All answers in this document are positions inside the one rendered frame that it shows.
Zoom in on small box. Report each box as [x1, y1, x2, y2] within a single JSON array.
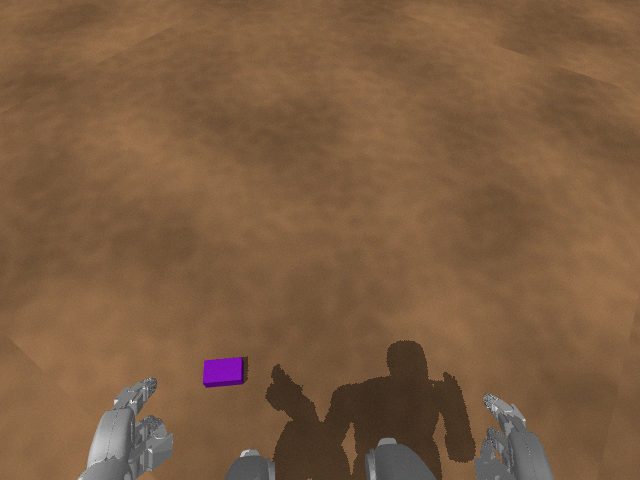
[[203, 357, 244, 388]]

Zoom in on left robot hand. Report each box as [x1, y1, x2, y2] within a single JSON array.
[[87, 377, 173, 480]]

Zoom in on right robot hand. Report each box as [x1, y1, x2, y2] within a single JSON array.
[[474, 393, 554, 480]]

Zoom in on left robot arm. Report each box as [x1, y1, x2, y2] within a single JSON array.
[[77, 460, 133, 480]]

